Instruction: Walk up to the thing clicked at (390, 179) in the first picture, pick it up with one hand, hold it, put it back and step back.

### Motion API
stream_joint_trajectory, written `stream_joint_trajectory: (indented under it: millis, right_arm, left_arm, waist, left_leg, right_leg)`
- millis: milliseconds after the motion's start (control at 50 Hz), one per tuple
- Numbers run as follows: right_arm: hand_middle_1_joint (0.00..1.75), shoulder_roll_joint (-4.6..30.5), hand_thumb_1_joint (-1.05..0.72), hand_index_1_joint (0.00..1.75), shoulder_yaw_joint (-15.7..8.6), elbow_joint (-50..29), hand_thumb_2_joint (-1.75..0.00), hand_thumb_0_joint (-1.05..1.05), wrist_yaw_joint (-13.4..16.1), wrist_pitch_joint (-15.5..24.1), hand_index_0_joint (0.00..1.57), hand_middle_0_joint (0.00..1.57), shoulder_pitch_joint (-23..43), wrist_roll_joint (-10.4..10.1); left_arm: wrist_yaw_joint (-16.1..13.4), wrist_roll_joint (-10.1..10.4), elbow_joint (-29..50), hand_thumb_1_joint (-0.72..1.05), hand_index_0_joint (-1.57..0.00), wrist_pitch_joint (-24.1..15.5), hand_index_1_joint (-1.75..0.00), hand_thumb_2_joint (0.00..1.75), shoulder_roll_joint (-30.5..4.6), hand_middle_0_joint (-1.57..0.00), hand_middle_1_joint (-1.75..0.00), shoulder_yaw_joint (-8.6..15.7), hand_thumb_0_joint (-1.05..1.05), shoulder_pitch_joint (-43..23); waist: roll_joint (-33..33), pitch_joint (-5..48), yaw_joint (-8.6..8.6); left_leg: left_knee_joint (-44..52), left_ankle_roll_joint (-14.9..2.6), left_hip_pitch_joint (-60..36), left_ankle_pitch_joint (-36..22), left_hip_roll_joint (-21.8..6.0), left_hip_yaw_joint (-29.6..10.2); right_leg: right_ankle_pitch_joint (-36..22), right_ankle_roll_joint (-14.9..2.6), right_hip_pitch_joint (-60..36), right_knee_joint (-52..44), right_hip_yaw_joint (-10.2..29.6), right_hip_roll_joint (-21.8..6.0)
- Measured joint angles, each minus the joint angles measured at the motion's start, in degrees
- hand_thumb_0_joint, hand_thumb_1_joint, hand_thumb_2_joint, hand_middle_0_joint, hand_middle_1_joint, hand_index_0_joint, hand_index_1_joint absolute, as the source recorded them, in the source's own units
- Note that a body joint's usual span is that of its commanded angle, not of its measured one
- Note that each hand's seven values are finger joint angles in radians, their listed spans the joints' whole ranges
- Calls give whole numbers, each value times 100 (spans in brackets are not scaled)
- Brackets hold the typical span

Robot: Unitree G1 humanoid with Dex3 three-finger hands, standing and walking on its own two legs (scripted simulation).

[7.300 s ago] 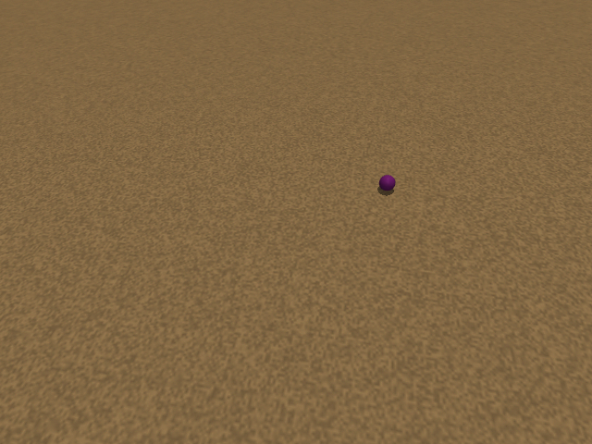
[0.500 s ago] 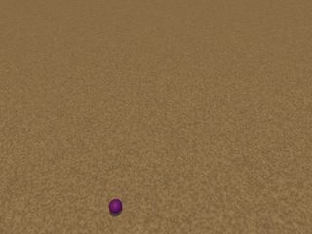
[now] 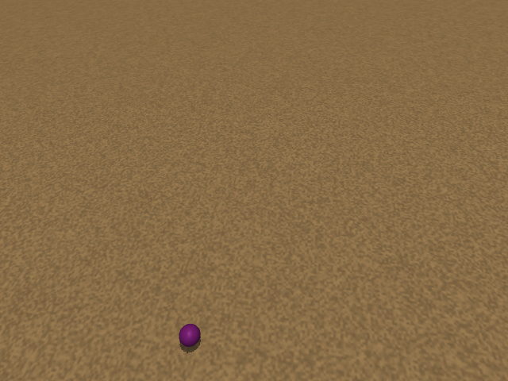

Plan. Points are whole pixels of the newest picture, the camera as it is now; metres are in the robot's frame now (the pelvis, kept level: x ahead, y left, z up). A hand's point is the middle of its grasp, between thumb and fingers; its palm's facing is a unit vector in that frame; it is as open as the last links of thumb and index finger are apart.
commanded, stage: stand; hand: left
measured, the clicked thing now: (189, 335) +0.43 +0.29 -0.74
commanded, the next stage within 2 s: walk up in 0.92 s
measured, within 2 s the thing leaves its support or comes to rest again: neither
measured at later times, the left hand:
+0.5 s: hand out of the picture +0.07 +0.25 -0.16, palm faces -0.03 -0.94 -0.34, open 7.4 cm
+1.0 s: hand out of the picture +0.07 +0.26 -0.16, palm faces +0.00 -0.93 -0.38, open 7.4 cm
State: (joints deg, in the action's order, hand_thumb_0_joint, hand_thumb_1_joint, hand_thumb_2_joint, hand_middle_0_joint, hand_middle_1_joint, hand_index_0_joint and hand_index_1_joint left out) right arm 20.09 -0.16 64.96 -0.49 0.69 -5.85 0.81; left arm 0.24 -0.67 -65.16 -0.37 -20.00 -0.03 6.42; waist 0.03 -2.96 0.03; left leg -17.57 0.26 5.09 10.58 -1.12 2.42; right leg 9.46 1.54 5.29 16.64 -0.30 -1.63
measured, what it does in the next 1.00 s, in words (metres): stands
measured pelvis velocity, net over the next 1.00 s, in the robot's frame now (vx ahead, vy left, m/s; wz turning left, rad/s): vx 0.00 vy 0.01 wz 0.00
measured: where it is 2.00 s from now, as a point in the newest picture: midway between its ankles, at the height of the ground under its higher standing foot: outside the picture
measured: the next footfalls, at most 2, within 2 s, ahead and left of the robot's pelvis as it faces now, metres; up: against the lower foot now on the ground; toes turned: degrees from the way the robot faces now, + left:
left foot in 1.20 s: +0.02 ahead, +0.21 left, +0.00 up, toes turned -3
right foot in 1.52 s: +0.00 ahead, -0.07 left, +0.00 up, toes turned -4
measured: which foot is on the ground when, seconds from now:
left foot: down 0.00-0.96, up 0.98-1.00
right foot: down 0.00-1.00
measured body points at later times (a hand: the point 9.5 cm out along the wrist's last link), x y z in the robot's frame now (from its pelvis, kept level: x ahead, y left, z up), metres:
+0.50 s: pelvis +0.01 +0.00 +0.00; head +0.02 +0.00 +0.45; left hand +0.08 +0.30 -0.13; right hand +0.08 -0.30 -0.13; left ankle -0.01 +0.12 -0.75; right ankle +0.00 -0.14 -0.75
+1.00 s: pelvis +0.00 +0.01 +0.00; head +0.02 +0.00 +0.44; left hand +0.07 +0.31 -0.13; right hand +0.09 -0.31 -0.13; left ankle -0.02 +0.12 -0.74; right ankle +0.00 -0.14 -0.75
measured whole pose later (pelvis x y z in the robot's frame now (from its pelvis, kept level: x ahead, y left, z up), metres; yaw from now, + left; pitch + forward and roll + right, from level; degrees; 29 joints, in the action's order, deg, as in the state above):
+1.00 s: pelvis +0.00 +0.01 +0.00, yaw +0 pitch -2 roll -1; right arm 22.2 -2.7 60.9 -2.0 -2.4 -6.3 2.7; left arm -1.5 -0.8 -62.3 -1.9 -19.3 0.8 7.9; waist 1.9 -3.8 -0.2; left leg -28.4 -0.3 9.8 17.2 -0.9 0.9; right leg 11.0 1.6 6.6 19.2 -0.4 -1.6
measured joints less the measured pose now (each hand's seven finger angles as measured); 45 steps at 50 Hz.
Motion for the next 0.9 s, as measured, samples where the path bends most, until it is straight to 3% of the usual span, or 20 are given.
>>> stream_joint_trajectory:
  millis: [900]
  right_arm:
    - [30,11,-91,30,-17,-24,-90,0,7,3,20,20,-27,3]
  left_arm:
    - [-20,-1,57,91,-21,-14,-30,89,13,-20,-30,-30,1,37]
  waist:
    - [7,28,-4]
  left_leg:
    - [9,-8,-37,50,12,-16]
  right_leg:
    - [49,10,-50,-22,-17,-14]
